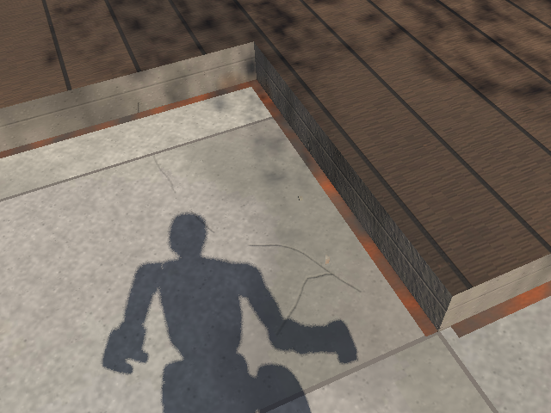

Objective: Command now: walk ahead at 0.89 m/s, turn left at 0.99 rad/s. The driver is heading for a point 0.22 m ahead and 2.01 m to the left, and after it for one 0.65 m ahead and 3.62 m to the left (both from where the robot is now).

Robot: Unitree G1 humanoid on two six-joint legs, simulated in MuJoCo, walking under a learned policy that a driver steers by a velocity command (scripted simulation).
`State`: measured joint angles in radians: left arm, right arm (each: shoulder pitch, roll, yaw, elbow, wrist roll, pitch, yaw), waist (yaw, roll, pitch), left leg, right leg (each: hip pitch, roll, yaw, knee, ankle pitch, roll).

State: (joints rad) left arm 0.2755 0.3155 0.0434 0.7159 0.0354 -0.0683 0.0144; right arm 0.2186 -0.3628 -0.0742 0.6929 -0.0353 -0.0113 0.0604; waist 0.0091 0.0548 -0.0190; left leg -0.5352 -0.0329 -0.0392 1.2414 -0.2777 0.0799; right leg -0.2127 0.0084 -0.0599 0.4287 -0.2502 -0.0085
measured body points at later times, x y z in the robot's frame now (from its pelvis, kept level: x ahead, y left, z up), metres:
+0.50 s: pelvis +0.39 +0.08 -0.02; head +0.42 +0.07 +0.43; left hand +0.37 +0.35 -0.12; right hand +0.57 -0.15 -0.15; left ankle +0.36 +0.07 -0.74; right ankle +0.41 -0.10 -0.64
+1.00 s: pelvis +0.84 +0.24 +0.00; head +0.85 +0.25 +0.45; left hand +0.68 +0.47 -0.13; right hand +1.11 +0.11 -0.10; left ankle +0.81 +0.37 -0.65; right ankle +0.85 +0.14 -0.74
